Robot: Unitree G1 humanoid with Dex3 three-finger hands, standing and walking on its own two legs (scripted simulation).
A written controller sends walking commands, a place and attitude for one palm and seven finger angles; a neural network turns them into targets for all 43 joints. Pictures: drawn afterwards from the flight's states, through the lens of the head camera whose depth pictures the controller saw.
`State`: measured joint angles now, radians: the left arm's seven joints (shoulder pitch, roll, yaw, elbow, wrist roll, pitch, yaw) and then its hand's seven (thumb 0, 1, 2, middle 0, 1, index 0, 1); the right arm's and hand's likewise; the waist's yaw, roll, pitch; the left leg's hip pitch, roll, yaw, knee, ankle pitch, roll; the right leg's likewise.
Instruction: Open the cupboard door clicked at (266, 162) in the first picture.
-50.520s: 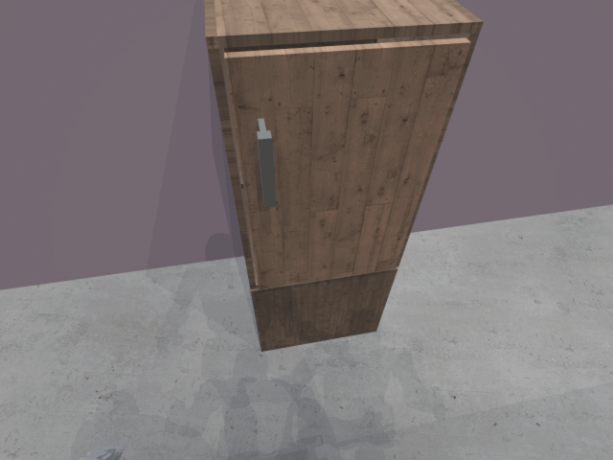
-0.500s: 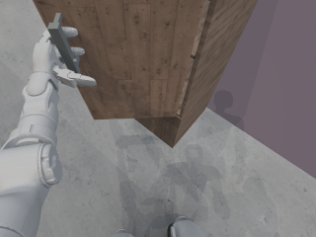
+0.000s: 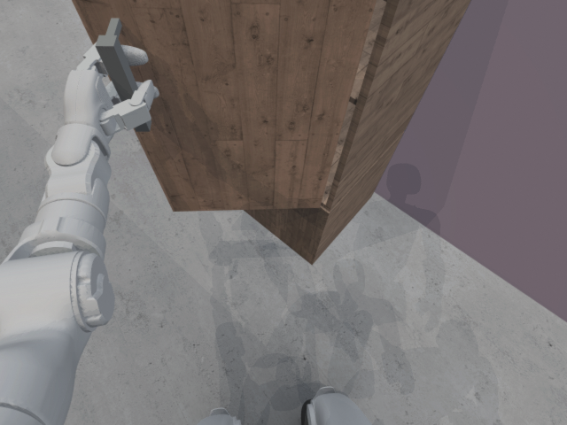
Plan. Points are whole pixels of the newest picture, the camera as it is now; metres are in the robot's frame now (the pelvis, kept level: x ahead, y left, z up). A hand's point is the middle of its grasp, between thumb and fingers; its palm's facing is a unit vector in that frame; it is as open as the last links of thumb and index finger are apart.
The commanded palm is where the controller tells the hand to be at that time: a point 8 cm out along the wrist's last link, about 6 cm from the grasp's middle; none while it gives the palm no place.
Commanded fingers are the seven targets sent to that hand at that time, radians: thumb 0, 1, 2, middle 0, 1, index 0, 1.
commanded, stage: close the thumb around the handle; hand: left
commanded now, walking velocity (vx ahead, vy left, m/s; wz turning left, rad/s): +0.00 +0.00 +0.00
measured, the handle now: (130, 79) +0.58 +0.16 +0.12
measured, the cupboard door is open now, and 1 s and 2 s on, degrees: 44 64 86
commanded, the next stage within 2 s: pull the door open along its arc in 0.12 s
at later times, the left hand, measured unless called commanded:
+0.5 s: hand (139, 112) +0.51 +0.14 +0.12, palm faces -0.06 -1.00 -0.02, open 5.7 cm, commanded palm +0.45 +0.20 +0.12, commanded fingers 0.00 0.90 0.90 -0.40 -1.35 -0.40 -1.35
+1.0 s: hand (172, 165) +0.42 +0.10 +0.12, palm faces +0.42 -0.91 -0.02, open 5.7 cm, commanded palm +0.38 +0.14 +0.12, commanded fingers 0.00 0.90 0.90 -0.40 -1.35 -0.40 -1.35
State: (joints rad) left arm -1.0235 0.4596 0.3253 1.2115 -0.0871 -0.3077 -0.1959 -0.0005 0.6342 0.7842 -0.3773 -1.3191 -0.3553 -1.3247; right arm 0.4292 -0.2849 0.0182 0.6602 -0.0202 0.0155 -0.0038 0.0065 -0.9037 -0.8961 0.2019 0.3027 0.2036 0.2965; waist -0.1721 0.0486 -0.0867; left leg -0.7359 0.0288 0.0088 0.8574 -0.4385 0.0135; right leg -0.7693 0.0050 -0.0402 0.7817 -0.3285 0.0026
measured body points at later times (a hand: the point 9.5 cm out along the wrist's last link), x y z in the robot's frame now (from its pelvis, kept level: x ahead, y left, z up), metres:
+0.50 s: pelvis +0.00 +0.00 +0.00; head +0.10 -0.01 +0.44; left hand +0.51 +0.20 +0.12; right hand -0.01 -0.27 -0.11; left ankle -0.02 +0.11 -0.70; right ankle +0.02 -0.13 -0.70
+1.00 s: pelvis +0.00 -0.01 +0.02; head +0.04 -0.03 +0.46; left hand +0.39 +0.14 +0.12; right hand +0.16 -0.24 -0.10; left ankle -0.02 +0.11 -0.70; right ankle +0.02 -0.13 -0.70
